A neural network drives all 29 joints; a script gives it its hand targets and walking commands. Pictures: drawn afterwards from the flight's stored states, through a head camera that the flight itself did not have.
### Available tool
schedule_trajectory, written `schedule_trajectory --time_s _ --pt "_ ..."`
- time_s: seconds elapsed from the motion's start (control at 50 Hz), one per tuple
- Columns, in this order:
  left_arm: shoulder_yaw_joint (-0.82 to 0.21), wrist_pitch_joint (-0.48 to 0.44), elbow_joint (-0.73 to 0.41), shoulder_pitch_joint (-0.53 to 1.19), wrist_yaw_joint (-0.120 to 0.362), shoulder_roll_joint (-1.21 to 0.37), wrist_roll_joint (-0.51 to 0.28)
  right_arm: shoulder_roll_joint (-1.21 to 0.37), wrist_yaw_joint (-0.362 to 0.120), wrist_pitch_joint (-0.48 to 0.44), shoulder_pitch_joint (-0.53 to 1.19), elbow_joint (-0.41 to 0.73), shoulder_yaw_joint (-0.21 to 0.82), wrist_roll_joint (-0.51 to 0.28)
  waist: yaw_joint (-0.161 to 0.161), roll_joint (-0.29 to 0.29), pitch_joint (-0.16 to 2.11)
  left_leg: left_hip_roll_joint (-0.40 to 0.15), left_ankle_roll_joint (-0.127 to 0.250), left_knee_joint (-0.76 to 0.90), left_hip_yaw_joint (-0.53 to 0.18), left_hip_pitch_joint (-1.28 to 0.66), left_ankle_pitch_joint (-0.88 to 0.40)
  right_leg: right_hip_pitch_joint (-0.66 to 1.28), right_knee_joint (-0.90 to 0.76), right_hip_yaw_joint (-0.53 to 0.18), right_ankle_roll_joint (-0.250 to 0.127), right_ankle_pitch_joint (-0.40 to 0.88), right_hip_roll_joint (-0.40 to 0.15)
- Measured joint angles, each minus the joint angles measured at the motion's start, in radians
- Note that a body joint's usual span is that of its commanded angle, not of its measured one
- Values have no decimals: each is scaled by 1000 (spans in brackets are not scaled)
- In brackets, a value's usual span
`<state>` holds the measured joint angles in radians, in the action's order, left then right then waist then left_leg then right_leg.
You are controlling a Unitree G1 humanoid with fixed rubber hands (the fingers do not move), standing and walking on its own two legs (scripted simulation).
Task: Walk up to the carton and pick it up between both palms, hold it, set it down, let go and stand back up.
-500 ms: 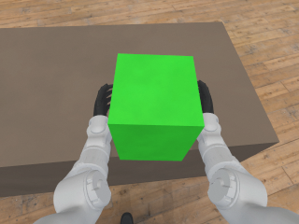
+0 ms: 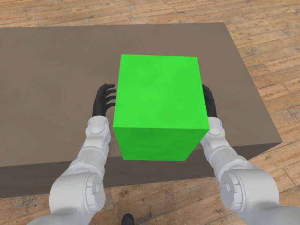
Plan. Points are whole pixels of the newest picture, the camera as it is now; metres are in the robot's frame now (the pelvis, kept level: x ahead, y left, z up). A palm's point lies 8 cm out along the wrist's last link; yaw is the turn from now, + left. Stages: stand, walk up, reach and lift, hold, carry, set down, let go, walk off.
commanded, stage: set down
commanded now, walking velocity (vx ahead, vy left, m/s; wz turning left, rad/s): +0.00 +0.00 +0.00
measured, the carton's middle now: (156, 113) +0.41 +0.00 -0.01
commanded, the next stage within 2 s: none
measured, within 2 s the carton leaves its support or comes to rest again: neither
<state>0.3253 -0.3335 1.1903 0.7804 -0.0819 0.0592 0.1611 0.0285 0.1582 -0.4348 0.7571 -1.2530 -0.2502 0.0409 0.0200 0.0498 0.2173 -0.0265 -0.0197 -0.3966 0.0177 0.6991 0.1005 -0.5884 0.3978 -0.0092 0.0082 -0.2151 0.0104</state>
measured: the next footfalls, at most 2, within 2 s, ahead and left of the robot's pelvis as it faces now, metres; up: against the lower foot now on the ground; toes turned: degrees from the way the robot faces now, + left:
none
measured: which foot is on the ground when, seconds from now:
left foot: down 0.00-1.00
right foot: down 0.00-1.00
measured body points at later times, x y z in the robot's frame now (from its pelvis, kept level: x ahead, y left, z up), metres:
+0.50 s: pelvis -0.04 +0.00 +0.00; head +0.04 +0.01 +0.44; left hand +0.33 +0.18 -0.02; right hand +0.33 -0.15 -0.01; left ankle +0.02 +0.12 -0.73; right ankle -0.04 -0.13 -0.73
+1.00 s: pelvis -0.04 +0.01 +0.00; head -0.01 +0.06 +0.45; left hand +0.29 +0.19 -0.02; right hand +0.29 -0.14 +0.00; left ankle +0.02 +0.12 -0.73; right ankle -0.04 -0.12 -0.73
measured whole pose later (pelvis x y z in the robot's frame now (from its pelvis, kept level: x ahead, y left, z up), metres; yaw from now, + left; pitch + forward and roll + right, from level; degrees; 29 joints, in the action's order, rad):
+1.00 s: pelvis -0.04 +0.01 +0.00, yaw +1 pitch +7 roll -2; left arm 0.12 -0.34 0.95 0.39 -0.07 0.07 0.06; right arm 0.03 0.11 -0.42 0.40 -1.07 -0.05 -0.09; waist 0.01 0.06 0.07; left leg -0.03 -0.02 -0.45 0.00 0.47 0.11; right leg -0.33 0.40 0.01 0.01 -0.20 0.01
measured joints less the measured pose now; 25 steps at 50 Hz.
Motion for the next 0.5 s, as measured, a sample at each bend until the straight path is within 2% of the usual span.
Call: schedule_trajectory --time_s 0.18,0.3,0.36,0.5 --pt "-17 3 -32 -108 2 0 0 2 -7 -84 -71 -4 70 -4 -9 -47 4 -1 0 0 0 -4 -16 4 0 -1 -3 5 2" --pt "-32 -12 -98 -230 39 0 -20 2 9 -121 -192 58 132 -4 -18 -62 -23 -5 0 0 -1 -16 -48 17 0 -2 -5 19 5" --pt "-32 -45 -98 -262 54 0 -30 2 19 -121 -251 108 156 -7 -25 -62 -31 -13 0 0 -4 -23 -50 23 0 0 -7 28 13" --pt "-58 -110 -108 -267 56 0 -69 2 10 -71 -273 183 188 -43 -26 -47 -43 -22 0 -8 -19 -42 -39 47 0 15 -6 46 24"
